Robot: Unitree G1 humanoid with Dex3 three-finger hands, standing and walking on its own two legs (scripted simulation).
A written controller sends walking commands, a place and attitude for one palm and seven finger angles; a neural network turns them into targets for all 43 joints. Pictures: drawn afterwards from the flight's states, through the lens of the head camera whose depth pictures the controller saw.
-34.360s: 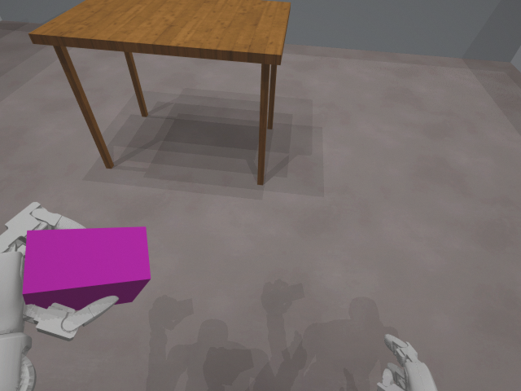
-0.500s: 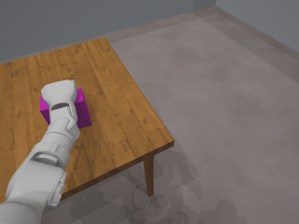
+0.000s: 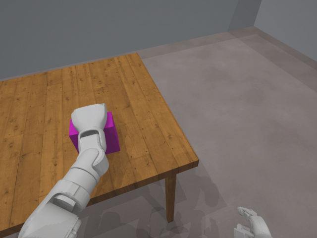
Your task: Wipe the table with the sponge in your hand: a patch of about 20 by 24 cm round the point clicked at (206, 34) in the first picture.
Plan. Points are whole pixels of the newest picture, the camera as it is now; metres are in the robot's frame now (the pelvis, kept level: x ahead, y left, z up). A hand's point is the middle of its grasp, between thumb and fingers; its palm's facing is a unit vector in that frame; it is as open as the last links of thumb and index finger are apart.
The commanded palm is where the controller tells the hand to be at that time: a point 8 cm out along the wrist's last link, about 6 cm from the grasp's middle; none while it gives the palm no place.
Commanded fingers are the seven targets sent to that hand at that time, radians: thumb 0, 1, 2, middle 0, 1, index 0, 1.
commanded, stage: wipe back along the third lane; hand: left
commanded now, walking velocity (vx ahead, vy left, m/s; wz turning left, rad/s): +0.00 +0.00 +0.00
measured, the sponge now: (98, 139) +0.37 +0.23 +0.02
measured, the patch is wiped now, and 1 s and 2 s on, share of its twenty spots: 1.00 1.00 1.00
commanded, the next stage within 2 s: slide back across to the middle lane in 0.78 s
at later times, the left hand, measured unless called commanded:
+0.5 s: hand (102, 143) +0.33 +0.19 +0.06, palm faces +0.02 -0.03 -1.00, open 10.3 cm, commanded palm +0.29 +0.18 +0.09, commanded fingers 0.00 0.10 1.30 -1.20 -1.60 -1.20 -1.60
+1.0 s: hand (103, 154) +0.30 +0.18 +0.06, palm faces +0.02 -0.07 -1.00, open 10.3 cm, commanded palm +0.26 +0.18 +0.10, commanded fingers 0.00 0.10 1.30 -1.20 -1.60 -1.20 -1.60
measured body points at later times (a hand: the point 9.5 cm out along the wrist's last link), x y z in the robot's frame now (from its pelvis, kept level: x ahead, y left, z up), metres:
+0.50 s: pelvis -0.01 -0.01 +0.00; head -0.02 -0.05 +0.45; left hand +0.33 +0.19 +0.11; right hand +0.18 -0.25 -0.11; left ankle -0.06 +0.11 -0.73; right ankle -0.03 -0.12 -0.73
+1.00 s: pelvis -0.02 -0.02 +0.00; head -0.04 -0.06 +0.45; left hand +0.30 +0.18 +0.11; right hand +0.20 -0.24 -0.10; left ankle -0.06 +0.11 -0.73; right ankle -0.03 -0.12 -0.73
